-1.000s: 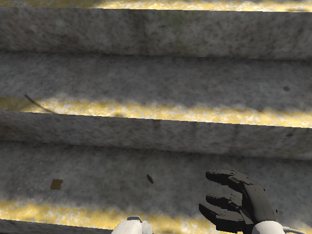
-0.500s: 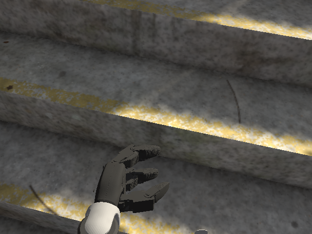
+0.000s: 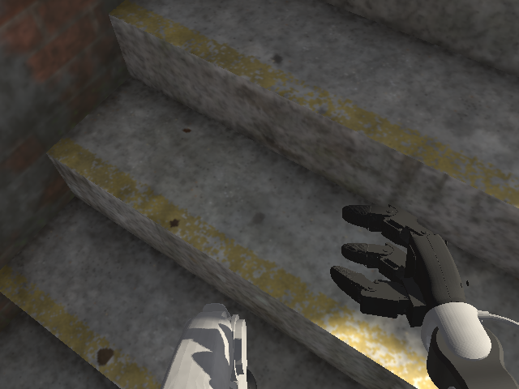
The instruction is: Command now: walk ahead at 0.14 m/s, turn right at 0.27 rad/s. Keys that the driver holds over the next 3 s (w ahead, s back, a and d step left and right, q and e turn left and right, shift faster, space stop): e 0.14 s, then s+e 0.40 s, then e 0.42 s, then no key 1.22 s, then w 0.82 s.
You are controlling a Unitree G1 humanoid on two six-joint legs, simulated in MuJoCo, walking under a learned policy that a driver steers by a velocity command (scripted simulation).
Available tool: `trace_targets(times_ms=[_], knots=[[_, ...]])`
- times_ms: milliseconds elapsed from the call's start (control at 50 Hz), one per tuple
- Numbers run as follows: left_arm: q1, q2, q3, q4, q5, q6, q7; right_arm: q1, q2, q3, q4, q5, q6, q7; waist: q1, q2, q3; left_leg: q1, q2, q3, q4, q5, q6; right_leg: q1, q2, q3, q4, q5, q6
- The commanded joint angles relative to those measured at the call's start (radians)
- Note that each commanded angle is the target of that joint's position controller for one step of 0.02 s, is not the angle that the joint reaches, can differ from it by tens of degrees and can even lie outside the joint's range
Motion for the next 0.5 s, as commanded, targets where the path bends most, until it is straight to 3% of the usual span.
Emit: trace_targets(times_ms=[20,40,60,80,100,120,140,160,180,200,240,260,300,320,340,380,400,420,440,480,500], knots=[[-0.051,0.273,0.044,-0.107,-0.035,-0.032,-0.045,0.294,-0.046,-0.029,0.002,0.043,0.016,-0.023,-0.205,-0.213,-0.413,0.943,-0.170,0.086,-0.313,0.150,0.030,-0.159,-0.150,0.080,0.168,1.537,-0.180],[-0.147,0.366,0.078,-0.150,-0.065,-0.070,-0.081,0.525,-0.140,-0.069,0.052,0.025,0.005,-0.032,-0.345,-0.257,-0.529,1.146,-0.131,-0.061,-0.477,0.312,0.051,-0.180,-0.101,0.075,0.447,1.526,-0.098],[-0.158,0.269,0.056,-0.226,-0.105,-0.090,-0.112,0.640,-0.248,-0.101,0.104,-0.035,-0.025,-0.046,-0.376,-0.016,-0.667,1.527,0.164,-0.458,-0.610,0.714,0.154,-0.599,0.023,0.101,0.872,0.942,-0.013],[-0.177,0.272,0.068,-0.256,-0.100,-0.085,-0.124,0.682,-0.337,-0.129,0.080,-0.053,-0.011,-0.061,-0.408,0.216,-0.865,1.482,0.377,-0.773,-0.935,1.044,0.229,-0.571,0.225,0.164,1.381,-0.134,0.005],[-0.112,0.187,0.071,-0.229,-0.047,-0.056,-0.109,0.512,-0.333,-0.132,0.069,-0.038,-0.018,-0.048,-0.303,0.122,-0.839,1.310,0.348,-0.761,-0.944,0.743,0.204,-0.611,0.187,0.373,1.729,-0.098,0.013],[-0.117,0.105,0.061,-0.261,-0.027,-0.017,-0.086,0.329,-0.275,-0.118,0.081,-0.017,-0.018,-0.037,-0.174,0.088,-0.689,1.114,0.339,-0.685,-0.990,0.313,0.168,-0.665,0.106,0.303,1.774,-0.009,0.011],[-0.131,0.079,0.063,-0.287,-0.005,0.017,-0.064,0.224,-0.172,-0.094,0.106,-0.003,-0.014,-0.038,-0.117,0.100,-0.503,0.936,0.298,-0.602,-0.984,-0.029,0.120,-0.694,0.054,0.246,1.742,0.061,-0.004],[-0.154,0.065,0.062,-0.311,0.021,0.045,-0.038,0.166,-0.092,-0.071,0.146,0.009,-0.013,-0.046,-0.070,0.118,-0.291,0.735,0.233,-0.495,-0.960,-0.140,0.068,-0.728,0.052,0.233,1.713,0.070,-0.017],[-0.144,0.044,0.050,-0.314,0.031,0.069,-0.016,0.125,-0.068,-0.061,0.175,0.011,-0.008,-0.055,-0.032,0.118,-0.147,0.576,0.199,-0.378,-0.956,-0.156,0.050,-0.736,0.072,0.221,1.719,0.045,-0.027],[-0.185,0.020,0.035,-0.346,0.035,0.086,-0.003,0.129,-0.059,-0.054,0.196,0.005,-0.008,-0.068,-0.017,0.073,-0.098,0.509,0.203,-0.317,-0.961,-0.060,0.040,-0.750,0.074,0.226,1.722,0.100,-0.035],[-0.207,-0.015,0.011,-0.376,0.013,0.103,0.013,0.191,-0.096,-0.054,0.249,-0.015,-0.028,-0.069,-0.003,0.060,-0.074,0.522,0.187,-0.186,-0.964,0.102,0.061,-0.789,0.086,0.219,1.708,0.140,-0.033],[-0.211,-0.007,0.007,-0.382,0.008,0.109,0.021,0.212,-0.110,-0.055,0.257,-0.018,-0.035,-0.069,-0.010,0.058,-0.082,0.554,0.191,-0.156,-0.969,0.166,0.081,-0.811,0.106,0.211,1.721,0.154,-0.023],[-0.259,0.038,0.018,-0.426,0.011,0.131,0.039,0.228,-0.132,-0.045,0.223,-0.022,-0.032,-0.094,-0.030,0.066,-0.119,0.634,0.256,-0.164,-1.027,0.270,0.099,-0.820,0.095,0.245,1.692,0.142,0.008],[-0.261,0.081,0.027,-0.444,0.009,0.150,0.046,0.255,-0.169,-0.048,0.215,-0.021,-0.019,-0.100,-0.046,0.090,-0.123,0.715,0.252,-0.119,-1.075,0.282,0.120,-0.834,0.100,0.182,1.609,0.066,0.017],[-0.277,0.108,0.033,-0.473,0.023,0.167,0.046,0.268,-0.201,-0.054,0.205,-0.021,-0.015,-0.111,-0.051,0.109,-0.110,0.754,0.249,-0.105,-1.092,0.251,0.125,-0.829,0.080,0.181,1.545,0.031,0.027],[-0.331,0.136,0.038,-0.527,0.028,0.189,0.039,0.306,-0.243,-0.064,0.180,-0.024,-0.001,-0.127,-0.084,0.116,-0.113,0.849,0.246,-0.086,-1.126,0.195,0.127,-0.812,0.057,0.159,1.396,-0.034,0.034],[-0.368,0.149,0.046,-0.551,0.027,0.193,0.032,0.310,-0.265,-0.071,0.148,-0.035,-0.004,-0.137,-0.106,0.113,-0.144,0.912,0.302,-0.126,-1.149,0.224,0.129,-0.797,0.024,0.192,1.365,-0.054,0.024],[-0.321,0.152,0.045,-0.523,0.021,0.194,0.027,0.289,-0.254,-0.074,0.139,-0.032,0.000,-0.138,-0.106,0.082,-0.176,0.902,0.279,-0.043,-1.135,0.235,0.106,-0.703,0.036,0.116,1.294,-0.091,0.007],[-0.319,0.132,0.039,-0.534,0.015,0.191,0.024,0.270,-0.264,-0.075,0.128,-0.041,0.005,-0.131,-0.091,0.132,-0.172,0.881,0.247,0.006,-1.111,0.221,0.070,-0.624,0.010,0.109,1.148,-0.124,-0.018],[-0.339,0.143,0.039,-0.546,0.005,0.179,0.013,0.322,-0.279,-0.086,0.129,-0.045,0.030,-0.127,-0.132,0.140,-0.182,0.926,0.246,0.017,-1.092,0.109,0.048,-0.550,0.030,0.051,0.945,-0.199,-0.057],[-0.330,0.140,0.036,-0.543,0.007,0.173,0.007,0.354,-0.283,-0.092,0.141,-0.039,0.048,-0.122,-0.148,0.140,-0.165,0.943,0.259,0.011,-1.080,0.068,0.039,-0.535,0.042,0.024,0.850,-0.211,-0.068]])
Next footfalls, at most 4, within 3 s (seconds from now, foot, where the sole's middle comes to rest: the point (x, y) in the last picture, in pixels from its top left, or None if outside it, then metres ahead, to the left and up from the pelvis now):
0.02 left None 0.27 0.13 -0.60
0.56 right None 0.14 -0.07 -0.59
1.08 left None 0.10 0.30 -0.78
1.50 right None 0.13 -0.01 -0.60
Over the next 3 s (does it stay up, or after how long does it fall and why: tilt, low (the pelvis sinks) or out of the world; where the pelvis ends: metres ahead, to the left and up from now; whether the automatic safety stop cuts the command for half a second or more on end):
stays up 0.37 -0.29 0.33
